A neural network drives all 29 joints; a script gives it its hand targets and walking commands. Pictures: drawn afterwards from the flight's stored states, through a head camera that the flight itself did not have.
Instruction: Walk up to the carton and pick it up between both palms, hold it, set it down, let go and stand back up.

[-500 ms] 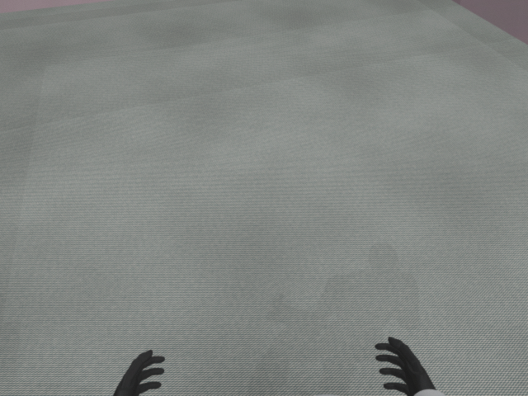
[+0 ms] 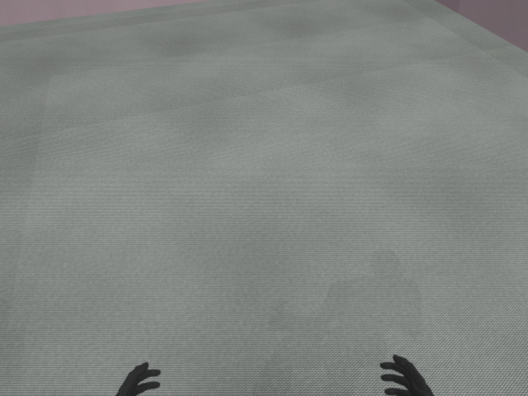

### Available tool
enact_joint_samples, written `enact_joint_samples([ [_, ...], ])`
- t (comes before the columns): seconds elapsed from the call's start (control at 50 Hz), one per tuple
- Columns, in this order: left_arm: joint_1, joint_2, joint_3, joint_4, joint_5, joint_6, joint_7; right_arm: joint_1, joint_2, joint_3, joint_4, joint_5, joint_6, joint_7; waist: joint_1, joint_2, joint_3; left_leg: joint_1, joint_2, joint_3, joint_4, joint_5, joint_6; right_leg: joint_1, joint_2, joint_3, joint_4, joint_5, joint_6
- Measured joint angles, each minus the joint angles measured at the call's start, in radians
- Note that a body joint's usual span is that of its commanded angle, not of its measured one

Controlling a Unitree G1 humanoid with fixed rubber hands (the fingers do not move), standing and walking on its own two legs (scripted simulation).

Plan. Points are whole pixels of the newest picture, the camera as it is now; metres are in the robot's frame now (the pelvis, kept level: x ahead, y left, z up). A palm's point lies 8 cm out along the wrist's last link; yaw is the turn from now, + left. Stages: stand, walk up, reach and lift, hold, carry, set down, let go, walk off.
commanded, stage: stand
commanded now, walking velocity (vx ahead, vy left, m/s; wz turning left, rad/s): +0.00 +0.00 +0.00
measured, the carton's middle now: out of the picture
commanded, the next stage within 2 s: walk up in 0.64 s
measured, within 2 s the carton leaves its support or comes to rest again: neither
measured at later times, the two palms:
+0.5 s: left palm out of the picture +0.10 +0.23 -0.11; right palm out of the picture +0.11 -0.24 -0.11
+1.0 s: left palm out of the picture +0.05 +0.29 -0.10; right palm out of the picture +0.13 -0.25 -0.10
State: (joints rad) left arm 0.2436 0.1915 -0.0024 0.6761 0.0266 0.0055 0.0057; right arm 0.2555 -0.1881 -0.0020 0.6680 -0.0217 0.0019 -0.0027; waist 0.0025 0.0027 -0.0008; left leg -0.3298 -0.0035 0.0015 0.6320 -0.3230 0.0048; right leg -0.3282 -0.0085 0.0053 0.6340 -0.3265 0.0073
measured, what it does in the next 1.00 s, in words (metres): lifts its left foot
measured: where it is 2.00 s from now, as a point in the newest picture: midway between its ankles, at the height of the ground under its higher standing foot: outside the picture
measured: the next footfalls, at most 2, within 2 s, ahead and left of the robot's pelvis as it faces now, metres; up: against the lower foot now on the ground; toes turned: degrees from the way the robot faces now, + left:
left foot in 1.22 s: +0.09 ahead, +0.27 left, +0.00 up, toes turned +29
right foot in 1.58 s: +0.30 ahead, +0.17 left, +0.00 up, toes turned +38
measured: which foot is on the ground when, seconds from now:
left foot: down 0.00-0.86, up 0.88-1.00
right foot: down 0.00-1.00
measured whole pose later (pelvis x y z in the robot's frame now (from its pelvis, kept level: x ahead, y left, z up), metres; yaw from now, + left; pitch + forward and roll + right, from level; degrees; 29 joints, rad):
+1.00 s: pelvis +0.02 +0.01 +0.01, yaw +10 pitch +0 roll +0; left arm 0.25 0.26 0.09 0.83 0.07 -0.05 0.06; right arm 0.28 -0.26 -0.08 0.76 -0.08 0.06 0.05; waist -0.02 0.00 0.06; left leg -0.49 0.07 0.02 0.97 -0.37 -0.03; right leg -0.16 -0.08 -0.16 0.48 -0.31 -0.02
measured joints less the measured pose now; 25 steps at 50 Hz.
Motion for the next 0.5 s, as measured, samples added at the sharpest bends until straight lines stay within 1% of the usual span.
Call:
enact_joint_samples([
  [0.26,0.016,0.003,0.012,0.033,-0.001,-0.003,0.002,-0.007,0.003,-0.011,0.024,0.001,-0.004,0.004,0.006,0.005,0.001,0.005,-0.005,0.0,-0.029,0.014,0.003,0.005,-0.005,0.0,-0.026,0.012,0.002],
  [0.34,0.026,-0.002,0.013,0.051,0.0,-0.011,0.004,0.004,0.001,-0.012,0.041,0.001,-0.004,-0.006,0.009,0.009,-0.005,0.017,-0.004,-0.002,-0.036,0.011,0.003,0.016,-0.004,-0.002,-0.033,0.008,0.001],
  [0.5,0.024,-0.001,0.016,0.083,-0.002,-0.013,0.009,-0.004,-0.005,-0.019,0.066,0.002,-0.008,-0.005,0.0,0.007,0.0,0.04,0.0,-0.004,-0.056,0.012,-0.003,0.038,0.0,-0.004,-0.048,0.006,-0.004],
])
